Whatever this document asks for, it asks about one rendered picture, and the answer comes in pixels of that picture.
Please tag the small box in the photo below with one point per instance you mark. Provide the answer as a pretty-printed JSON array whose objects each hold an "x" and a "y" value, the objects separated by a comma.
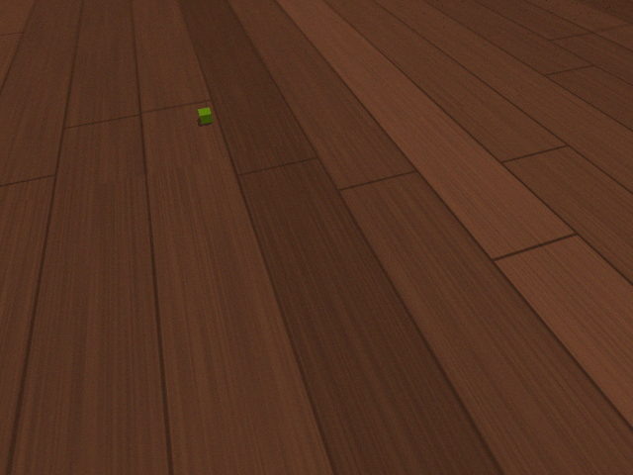
[{"x": 205, "y": 115}]

